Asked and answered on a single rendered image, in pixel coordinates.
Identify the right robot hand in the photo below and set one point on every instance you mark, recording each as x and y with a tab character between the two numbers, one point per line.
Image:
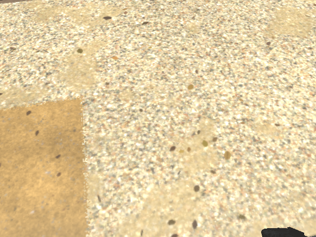
282	232

